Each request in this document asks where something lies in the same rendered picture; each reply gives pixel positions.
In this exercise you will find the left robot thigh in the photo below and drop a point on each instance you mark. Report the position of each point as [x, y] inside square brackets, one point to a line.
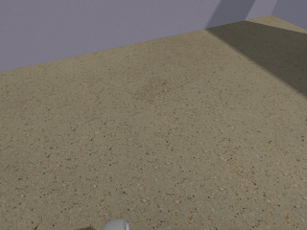
[117, 224]

